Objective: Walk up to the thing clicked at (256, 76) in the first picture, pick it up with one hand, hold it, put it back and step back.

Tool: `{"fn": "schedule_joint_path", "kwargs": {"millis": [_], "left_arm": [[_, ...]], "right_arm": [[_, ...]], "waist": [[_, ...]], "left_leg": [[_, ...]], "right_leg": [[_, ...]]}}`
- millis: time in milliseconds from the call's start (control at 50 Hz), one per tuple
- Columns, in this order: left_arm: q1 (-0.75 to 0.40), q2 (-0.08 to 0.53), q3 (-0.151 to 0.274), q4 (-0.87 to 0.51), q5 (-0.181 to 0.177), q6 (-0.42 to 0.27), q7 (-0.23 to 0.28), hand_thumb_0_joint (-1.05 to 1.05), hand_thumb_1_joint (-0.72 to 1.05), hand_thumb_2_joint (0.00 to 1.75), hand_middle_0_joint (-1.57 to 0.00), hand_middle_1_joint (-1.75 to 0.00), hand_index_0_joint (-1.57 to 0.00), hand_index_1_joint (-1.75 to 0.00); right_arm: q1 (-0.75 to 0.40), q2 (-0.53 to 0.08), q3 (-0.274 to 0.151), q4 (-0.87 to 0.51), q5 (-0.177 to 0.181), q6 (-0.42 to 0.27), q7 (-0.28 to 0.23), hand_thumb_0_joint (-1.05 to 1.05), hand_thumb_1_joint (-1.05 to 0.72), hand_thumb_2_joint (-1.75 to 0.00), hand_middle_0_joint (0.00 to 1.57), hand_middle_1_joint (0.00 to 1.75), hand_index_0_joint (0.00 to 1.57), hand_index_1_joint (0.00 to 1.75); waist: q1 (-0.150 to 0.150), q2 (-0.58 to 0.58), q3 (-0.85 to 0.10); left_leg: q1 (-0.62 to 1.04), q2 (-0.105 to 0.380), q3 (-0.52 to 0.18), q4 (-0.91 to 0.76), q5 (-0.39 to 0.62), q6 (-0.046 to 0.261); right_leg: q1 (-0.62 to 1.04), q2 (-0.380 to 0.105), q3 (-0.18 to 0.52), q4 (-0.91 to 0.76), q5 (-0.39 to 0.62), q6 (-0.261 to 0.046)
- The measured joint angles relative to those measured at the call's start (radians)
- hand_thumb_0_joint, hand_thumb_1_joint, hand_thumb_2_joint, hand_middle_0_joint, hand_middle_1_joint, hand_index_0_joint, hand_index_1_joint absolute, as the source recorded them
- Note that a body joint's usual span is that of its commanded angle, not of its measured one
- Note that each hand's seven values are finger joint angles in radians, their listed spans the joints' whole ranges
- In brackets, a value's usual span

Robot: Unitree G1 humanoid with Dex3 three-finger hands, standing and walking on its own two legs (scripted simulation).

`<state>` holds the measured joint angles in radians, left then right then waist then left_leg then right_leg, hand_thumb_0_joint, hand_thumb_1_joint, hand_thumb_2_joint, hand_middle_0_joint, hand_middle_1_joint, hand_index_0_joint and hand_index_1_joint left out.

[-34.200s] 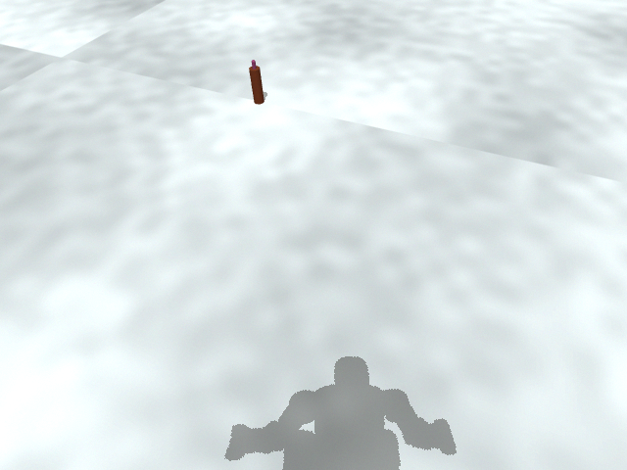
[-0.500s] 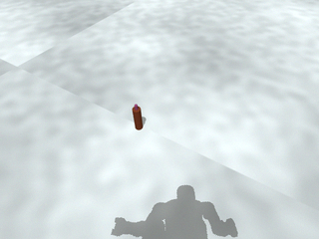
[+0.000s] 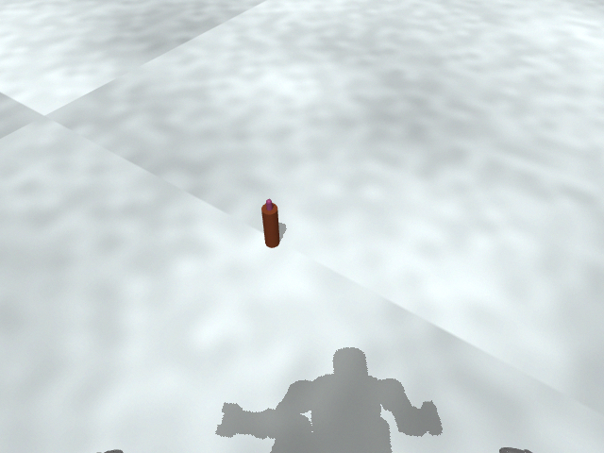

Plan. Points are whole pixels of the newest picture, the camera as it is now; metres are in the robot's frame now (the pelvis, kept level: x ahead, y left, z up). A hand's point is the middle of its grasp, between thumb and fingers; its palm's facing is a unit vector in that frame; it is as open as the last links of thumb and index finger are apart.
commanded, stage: step back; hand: left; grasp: from the side
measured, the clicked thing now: (270, 222) +1.00 +0.14 -0.64
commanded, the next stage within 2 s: stand in 0.20 s
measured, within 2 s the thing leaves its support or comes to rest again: neither
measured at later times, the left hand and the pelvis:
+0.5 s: hand out of the picture +0.10 +0.24 -0.15, palm faces -0.02 -0.95 -0.33, open 7.4 cm; pelvis +0.00 +0.00 +0.01, yaw +0 degrees
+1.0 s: hand out of the picture +0.07 +0.24 -0.14, palm faces -0.03 -0.94 -0.34, open 7.4 cm; pelvis -0.01 -0.02 +0.01, yaw +0 degrees
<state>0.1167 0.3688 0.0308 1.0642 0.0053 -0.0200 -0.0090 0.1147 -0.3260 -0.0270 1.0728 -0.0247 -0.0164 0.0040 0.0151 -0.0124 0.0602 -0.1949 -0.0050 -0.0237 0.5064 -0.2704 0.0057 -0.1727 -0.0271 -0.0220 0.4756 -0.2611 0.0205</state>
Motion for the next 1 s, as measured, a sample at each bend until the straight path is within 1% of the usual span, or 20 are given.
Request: {"fn": "schedule_joint_path", "kwargs": {"millis": [200, 280, 380, 640, 1000], "left_arm": [[-0.05, -0.012, -0.004, 0.02, 0.004, -0.001, 0.003, 0.01, 0.91, 0.9, -0.2, -0.3, -0.2, -0.3], [-0.059, -0.019, -0.015, 0.035, -0.004, 0.001, 0.005, 0.01, 0.91, 0.9, -0.2, -0.3, -0.2, -0.3], [-0.063, -0.028, -0.022, 0.053, -0.003, 0.005, 0.004, 0.01, 0.91, 0.9, -0.2, -0.3, -0.2, -0.3], [-0.044, -0.029, -0.029, 0.08, 0.001, 0.006, -0.002, 0.01, 0.91, 0.9, -0.2, -0.3, -0.2, -0.3], [-0.016, -0.019, -0.035, 0.078, 0.001, 0.006, -0.004, 0.01, 0.91, 0.9, -0.2, -0.3, -0.2, -0.3]], "right_arm": [[-0.063, 0.001, -0.003, 0.02, 0.002, 0.004, -0.003, 0.0, -0.9, -0.9, 0.21, 0.3, 0.21, 0.3], [-0.07, -0.003, 0.006, 0.026, 0.011, 0.002, -0.001, 0.0, -0.91, -0.9, 0.21, 0.3, 0.21, 0.3], [-0.075, -0.01, 0.012, 0.036, 0.014, 0.003, -0.001, 0.0, -0.91, -0.9, 0.21, 0.3, 0.21, 0.3], [-0.052, -0.019, 0.021, 0.069, 0.014, 0.009, 0.001, 0.0, -0.91, -0.9, 0.2, 0.3, 0.21, 0.3], [-0.006, -0.026, 0.027, 0.08, 0.009, 0.009, 0.007, 0.0, -0.91, -0.9, 0.2, 0.3, 0.21, 0.3]], "waist": [[-0.003, 0.016, 0.0], [-0.005, 0.014, 0.008], [-0.009, 0.012, 0.02], [-0.015, 0.017, 0.014], [-0.019, 0.024, -0.003]], "left_leg": [[0.032, -0.003, 0.001, -0.046, 0.013, 0.0], [0.061, -0.005, 0.003, -0.096, 0.037, -0.001], [0.086, -0.005, 0.005, -0.148, 0.066, -0.003], [0.102, 0.005, 0.006, -0.196, 0.102, -0.013], [0.085, 0.015, 0.001, -0.195, 0.117, -0.024]], "right_leg": [[0.029, -0.003, 0.0, -0.04, 0.009, 0.002], [0.053, -0.006, 0.002, -0.08, 0.029, 0.004], [0.072, -0.005, 0.004, -0.121, 0.053, 0.004], [0.081, 0.004, 0.004, -0.158, 0.084, -0.006], [0.063, 0.015, 0.0, -0.153, 0.096, -0.017]]}}
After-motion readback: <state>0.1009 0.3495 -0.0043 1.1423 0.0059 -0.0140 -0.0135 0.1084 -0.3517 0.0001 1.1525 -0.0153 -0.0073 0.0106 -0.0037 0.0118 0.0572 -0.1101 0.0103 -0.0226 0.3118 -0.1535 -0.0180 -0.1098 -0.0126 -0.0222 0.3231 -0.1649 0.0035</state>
